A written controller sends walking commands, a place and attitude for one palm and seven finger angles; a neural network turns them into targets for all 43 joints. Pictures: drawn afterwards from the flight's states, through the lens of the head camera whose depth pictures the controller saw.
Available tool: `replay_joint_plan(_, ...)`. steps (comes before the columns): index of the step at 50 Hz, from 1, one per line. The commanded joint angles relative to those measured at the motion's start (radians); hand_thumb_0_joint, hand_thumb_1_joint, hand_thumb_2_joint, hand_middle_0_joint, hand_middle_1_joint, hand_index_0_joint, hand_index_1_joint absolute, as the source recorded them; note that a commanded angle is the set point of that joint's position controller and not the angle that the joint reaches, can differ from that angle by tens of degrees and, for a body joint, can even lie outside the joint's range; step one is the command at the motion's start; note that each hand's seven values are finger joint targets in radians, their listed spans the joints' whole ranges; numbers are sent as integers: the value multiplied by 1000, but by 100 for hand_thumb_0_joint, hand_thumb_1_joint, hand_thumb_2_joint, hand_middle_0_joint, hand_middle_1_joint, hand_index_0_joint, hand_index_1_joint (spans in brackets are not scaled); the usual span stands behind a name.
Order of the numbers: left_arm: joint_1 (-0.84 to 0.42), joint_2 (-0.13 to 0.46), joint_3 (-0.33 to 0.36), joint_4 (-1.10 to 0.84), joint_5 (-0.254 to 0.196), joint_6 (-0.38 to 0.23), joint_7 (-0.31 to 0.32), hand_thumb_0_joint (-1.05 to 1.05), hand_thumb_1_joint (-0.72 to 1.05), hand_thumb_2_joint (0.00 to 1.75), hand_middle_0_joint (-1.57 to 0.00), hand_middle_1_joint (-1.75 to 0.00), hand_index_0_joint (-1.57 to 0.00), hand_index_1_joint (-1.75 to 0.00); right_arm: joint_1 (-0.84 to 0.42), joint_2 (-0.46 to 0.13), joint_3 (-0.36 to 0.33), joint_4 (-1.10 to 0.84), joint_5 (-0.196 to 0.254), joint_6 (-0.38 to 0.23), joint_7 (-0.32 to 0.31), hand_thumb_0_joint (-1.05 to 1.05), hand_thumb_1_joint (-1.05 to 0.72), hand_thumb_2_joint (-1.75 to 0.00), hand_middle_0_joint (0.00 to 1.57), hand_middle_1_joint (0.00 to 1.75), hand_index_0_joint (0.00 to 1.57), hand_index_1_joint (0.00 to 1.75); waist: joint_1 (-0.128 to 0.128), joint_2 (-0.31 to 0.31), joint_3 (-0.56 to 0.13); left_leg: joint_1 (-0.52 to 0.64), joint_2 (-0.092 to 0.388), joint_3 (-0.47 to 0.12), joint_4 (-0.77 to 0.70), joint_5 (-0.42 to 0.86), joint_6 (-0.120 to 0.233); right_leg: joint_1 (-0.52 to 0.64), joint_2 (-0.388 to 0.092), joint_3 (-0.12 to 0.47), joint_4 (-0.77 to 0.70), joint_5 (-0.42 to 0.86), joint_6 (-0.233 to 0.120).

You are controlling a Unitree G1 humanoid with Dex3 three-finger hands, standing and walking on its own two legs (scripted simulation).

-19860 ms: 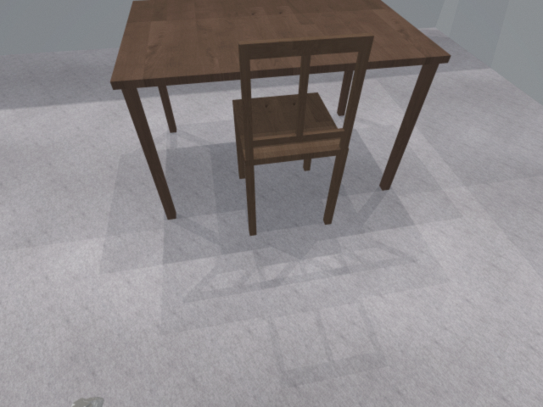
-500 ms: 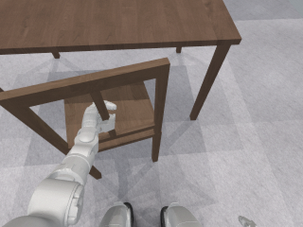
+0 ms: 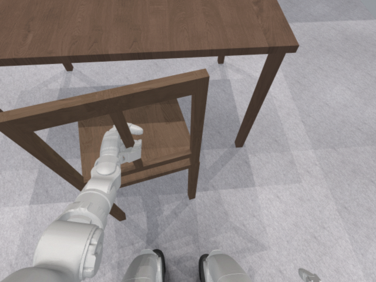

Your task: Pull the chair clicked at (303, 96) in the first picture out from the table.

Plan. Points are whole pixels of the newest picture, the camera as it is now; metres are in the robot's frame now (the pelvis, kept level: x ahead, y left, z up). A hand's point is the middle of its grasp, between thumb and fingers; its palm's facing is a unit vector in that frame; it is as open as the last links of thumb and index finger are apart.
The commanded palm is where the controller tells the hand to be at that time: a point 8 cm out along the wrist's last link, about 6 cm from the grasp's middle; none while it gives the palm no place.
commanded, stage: step backward, pulling the chair out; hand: left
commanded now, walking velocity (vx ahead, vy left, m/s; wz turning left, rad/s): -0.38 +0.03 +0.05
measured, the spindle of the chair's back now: (129, 142) +0.44 +0.14 -0.05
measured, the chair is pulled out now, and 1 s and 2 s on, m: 0.16 0.16 0.20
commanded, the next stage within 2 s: stop walking, hand still on the chair in 1.36 s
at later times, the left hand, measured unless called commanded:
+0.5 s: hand (136, 150) +0.41 +0.11 -0.04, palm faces +0.00 -0.98 -0.19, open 5.4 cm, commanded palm +0.41 +0.16 -0.04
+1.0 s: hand (136, 150) +0.41 +0.11 -0.04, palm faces -0.01 -0.98 -0.18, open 5.3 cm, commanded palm +0.41 +0.16 -0.04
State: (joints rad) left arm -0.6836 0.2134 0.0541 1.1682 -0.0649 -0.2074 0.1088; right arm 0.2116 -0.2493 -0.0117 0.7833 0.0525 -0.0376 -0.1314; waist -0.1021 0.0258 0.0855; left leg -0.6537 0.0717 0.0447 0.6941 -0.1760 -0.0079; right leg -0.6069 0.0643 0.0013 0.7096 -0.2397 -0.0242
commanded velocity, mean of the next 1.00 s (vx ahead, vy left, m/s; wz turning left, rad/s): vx -0.38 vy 0.00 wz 0.04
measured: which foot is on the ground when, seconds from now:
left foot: down 0.00-1.00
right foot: down 0.00-1.00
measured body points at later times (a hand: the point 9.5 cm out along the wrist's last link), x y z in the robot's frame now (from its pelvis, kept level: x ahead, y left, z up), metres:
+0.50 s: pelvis +0.00 +0.00 +0.00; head +0.10 -0.01 +0.44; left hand +0.41 +0.17 -0.03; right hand +0.07 -0.27 -0.13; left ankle +0.10 +0.13 -0.71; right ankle +0.07 -0.10 -0.71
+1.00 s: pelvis +0.00 +0.00 +0.00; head +0.10 -0.01 +0.44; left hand +0.41 +0.17 -0.03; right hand +0.07 -0.27 -0.13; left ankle +0.10 +0.13 -0.71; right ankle +0.07 -0.10 -0.71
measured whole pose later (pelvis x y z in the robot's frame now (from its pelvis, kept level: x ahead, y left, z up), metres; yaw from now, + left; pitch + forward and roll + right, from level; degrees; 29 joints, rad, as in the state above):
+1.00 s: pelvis +0.00 +0.00 +0.00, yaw +0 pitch +7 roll -1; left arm -0.68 0.21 0.05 1.17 -0.07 -0.20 0.10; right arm 0.21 -0.24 0.00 0.78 0.05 -0.04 -0.13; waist -0.10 0.03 0.09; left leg -0.63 0.07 0.05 0.68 -0.17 -0.01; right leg -0.58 0.06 0.01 0.69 -0.23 -0.02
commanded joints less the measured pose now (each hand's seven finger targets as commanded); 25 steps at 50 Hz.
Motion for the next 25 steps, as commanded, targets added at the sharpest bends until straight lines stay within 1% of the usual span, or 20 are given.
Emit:
replay_joint_plan(1, -416, 210, 14, -224, 21, -75, 11, 0, 90, 90, -50, -145, -50, -145, 65, -139, -46, -83, 4, -26, -7, 0, -90, -90, 20, 30, 20, 30, 6, 23, -505, 271, 68, -103, -74, -28, 39, 166, -108, 118, -146, -28, 56)
replay_joint_plan(2, -409, 226, 25, -218, 24, -74, 14, 0, 90, 90, -50, -145, -50, -145, 71, -145, -49, -81, 4, -27, -11, 0, -90, -90, 20, 30, 20, 30, 2, 9, -504, 279, 55, -96, -65, -37, 31, 164, -120, 125, -166, -24, 54)
replay_joint_plan(5, -413, 235, 22, -228, 29, -74, 20, 0, 90, 90, -50, -145, -50, -145, 72, -140, -45, -86, 5, -26, -8, 0, -90, -90, 20, 30, 20, 30, 0, -9, -500, 295, 26, -62, -35, -50, 15, 165, -161, 159, -211, 4, 55)
replay_joint_plan(6, -416, 233, 20, -226, 33, -75, 21, 0, 90, 90, -50, -145, -50, -145, 76, -138, -44, -83, 5, -27, -7, 0, -90, -90, 20, 30, 20, 30, -1, -10, -514, 295, 20, -60, -34, -43, 10, 177, -169, 160, -211, 19, 55)
replay_joint_plan(7, -411, 239, 29, -210, 32, -74, 24, 0, 90, 90, -50, -145, -50, -145, 79, -147, -46, -80, 5, -27, -9, 0, -90, -90, 20, 30, 20, 30, -2, -4, -506, 314, 25, -67, -41, -12, 12, 168, -161, 144, -205, 42, 56)
replay_joint_plan(9, -417, 223, 19, -225, 31, -76, 22, 0, 90, 90, -50, -145, -50, -145, 76, -146, -43, -79, 5, -26, -8, 0, -90, -90, 20, 30, 20, 30, 1, 11, -518, 324, 47, -87, -63, 31, 23, 163, -134, 114, -172, 58, 67)
replay_joint_plan(11, -426, 214, 17, -231, 28, -80, 20, 0, 90, 90, -50, -145, -50, -145, 71, -144, -42, -79, 5, -26, -9, 0, -90, -90, 20, 30, 20, 30, 3, 18, -530, 326, 63, -104, -78, 48, 34, 157, -113, 95, -146, 48, 69)
replay_joint_plan(12, -421, 212, 17, -221, 27, -79, 19, 0, 90, 90, -50, -145, -50, -145, 71, -149, -43, -78, 4, -26, -12, 0, -90, -90, 20, 30, 20, 30, 2, 26, -525, 331, 70, -117, -89, 69, 40, 154, -101, 83, -134, 49, 70)
replay_joint_plan(13, -423, 208, 14, -228, 26, -82, 19, 0, 90, 90, -50, -145, -50, -145, 73, -148, -42, -74, 4, -28, -11, 0, -90, -90, 20, 30, 20, 30, 5, 50, -529, 341, 80, -121, -92, 82, 43, 149, -95, 81, -122, 54, 69)
replay_joint_plan(15, -431, 195, 7, -232, 24, -85, 13, 0, 90, 90, -50, -145, -50, -145, 72, -145, -44, -71, 3, -28, -11, 0, -90, -90, 20, 30, 20, 30, 5, 67, -543, 356, 91, -128, -92, 98, 45, 135, -83, 69, -104, 52, 65)
replay_joint_plan(16, -436, 186, 0, -230, 22, -85, 10, 0, 90, 90, -50, -145, -50, -145, 71, -142, -42, -71, 4, -28, -11, 0, -90, -90, 20, 30, 20, 30, 5, 64, -538, 349, 92, -128, -93, 91, 47, 133, -81, 70, -102, 41, 64)
replay_joint_plan(17, -427, 191, 6, -218, 20, -83, 10, 0, 90, 90, -50, -145, -50, -145, 71, -145, -44, -71, 4, -29, -14, 0, -90, -90, 20, 30, 20, 30, 3, 61, -528, 347, 96, -136, -99, 94, 51, 132, -74, 65, -97, 38, 63)
replay_joint_plan(18, -424, 193, 8, -221, 22, -84, 9, 0, 90, 90, -50, -145, -50, -145, 75, -146, -44, -68, 3, -30, -12, 0, -90, -90, 20, 30, 20, 30, 6, 77, -527, 347, 98, -134, -98, 91, 50, 132, -75, 66, -94, 37, 61)
replay_joint_plan(20, -427, 190, 6, -219, 21, -84, 6, 0, 90, 90, -50, -145, -50, -145, 71, -141, -44, -71, 2, -30, -11, 0, -90, -90, 20, 30, 20, 30, 6, 68, -519, 329, 97, -130, -98, 67, 48, 136, -76, 69, -98, 22, 59)
replay_joint_plan(21, -430, 195, 11, -223, 23, -85, 5, 0, 90, 90, -50, -145, -50, -145, 70, -137, -44, -71, 1, -31, -11, 0, -90, -90, 20, 30, 20, 30, 7, 56, -532, 326, 94, -124, -94, 68, 47, 147, -80, 76, -102, 27, 59)
replay_joint_plan(22, -422, 205, 16, -214, 23, -84, 6, 0, 90, 90, -50, -145, -50, -145, 70, -142, -46, -72, 2, -32, -13, 0, -90, -90, 20, 30, 20, 30, 3, 63, -524, 330, 91, -123, -91, 66, 47, 142, -80, 77, -107, 31, 59)
replay_joint_plan(23, -412, 206, 18, -214, 23, -82, 7, 0, 90, 90, -50, -145, -50, -145, 73, -140, -45, -71, 1, -32, -11, 0, -90, -90, 20, 30, 20, 30, 7, 72, -525, 328, 92, -120, -90, 65, 46, 150, -86, 82, -110, 35, 59)
replay_joint_plan(25, -421, 210, 17, -223, 24, -81, 7, 0, 90, 90, -50, -145, -50, -145, 70, -133, -43, -74, 2, -32, -10, 0, -90, -90, 20, 30, 20, 30, 7, 37, -532, 314, 77, -102, -70, 54, 39, 164, -101, 101, -130, 44, 61)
